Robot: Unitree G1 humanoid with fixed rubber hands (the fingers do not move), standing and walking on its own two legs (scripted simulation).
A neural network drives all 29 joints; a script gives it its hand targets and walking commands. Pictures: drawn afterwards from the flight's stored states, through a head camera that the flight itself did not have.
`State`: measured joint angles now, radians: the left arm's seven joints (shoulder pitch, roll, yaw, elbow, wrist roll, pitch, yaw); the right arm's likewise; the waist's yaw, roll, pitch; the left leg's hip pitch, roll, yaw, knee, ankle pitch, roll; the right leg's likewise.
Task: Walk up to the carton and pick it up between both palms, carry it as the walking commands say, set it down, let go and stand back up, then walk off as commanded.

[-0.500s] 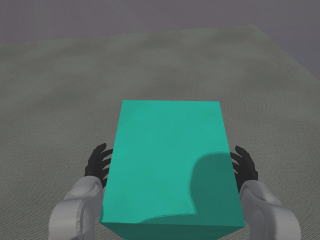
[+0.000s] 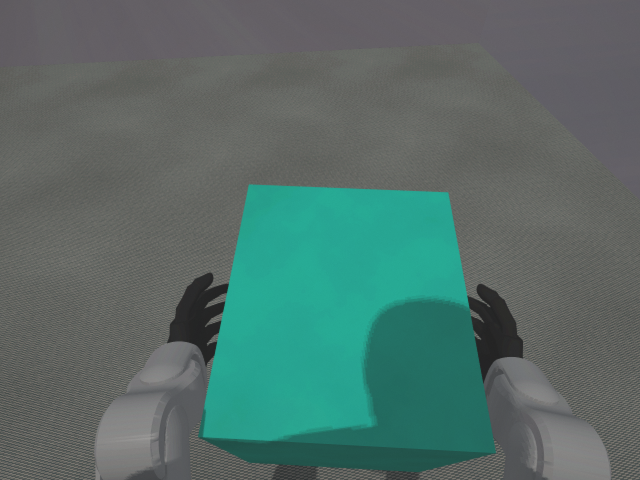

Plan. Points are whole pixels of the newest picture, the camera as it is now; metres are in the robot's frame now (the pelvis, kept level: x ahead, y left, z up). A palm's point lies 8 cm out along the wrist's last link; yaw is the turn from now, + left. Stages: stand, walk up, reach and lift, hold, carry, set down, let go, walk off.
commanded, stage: carry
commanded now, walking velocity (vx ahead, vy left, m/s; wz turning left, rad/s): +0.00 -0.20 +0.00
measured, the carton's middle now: (340, 339) +0.28 -0.01 +0.04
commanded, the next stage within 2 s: none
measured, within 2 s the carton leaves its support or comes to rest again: neither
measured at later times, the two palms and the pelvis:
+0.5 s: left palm (288, 406) +0.18 +0.05 +0.09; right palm (621, 402) +0.19 -0.27 +0.10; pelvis -0.04 -0.12 +0.01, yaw +2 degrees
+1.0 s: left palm (445, 461) +0.14 -0.09 +0.09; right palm out of the picture +0.16 -0.41 +0.10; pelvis -0.07 -0.27 +0.00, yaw +3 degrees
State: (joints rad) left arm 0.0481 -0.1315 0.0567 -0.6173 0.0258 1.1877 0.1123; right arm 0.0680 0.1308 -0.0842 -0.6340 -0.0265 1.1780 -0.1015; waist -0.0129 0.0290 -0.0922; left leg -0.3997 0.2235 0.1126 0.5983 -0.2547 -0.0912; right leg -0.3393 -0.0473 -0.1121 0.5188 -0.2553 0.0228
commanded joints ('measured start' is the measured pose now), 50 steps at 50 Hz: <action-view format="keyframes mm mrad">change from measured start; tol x32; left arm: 1 -267 -646 -623 1 -217 4 -99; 50 -320 -639 -696 -65 -256 27 -103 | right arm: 1 -352 610 709 -92 253 23 107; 50 -255 599 636 6 216 26 93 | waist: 1 34 -379 -168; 15 13 -117 -160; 18 -12 328 -102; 31 7 176 -200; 34 35 -381 -178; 50 0 172 -125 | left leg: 1 -228 -134 46 265 -373 13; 6 -196 -125 -32 570 -184 44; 15 91 -155 23 -120 -81 103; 18 263 320 -512 -294 316 290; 28 236 115 -107 -198 523 179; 34 -212 -128 27 294 -404 13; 38 -192 -123 -45 587 -227 44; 50 341 172 -336 -245 164 188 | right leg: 1 252 -312 362 -217 431 -158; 15 84 -169 161 -61 267 -185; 21 -260 -40 155 629 -152 8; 33 293 -193 181 -223 258 -49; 35 231 -291 296 -164 588 -211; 50 -259 -54 61 125 49 -37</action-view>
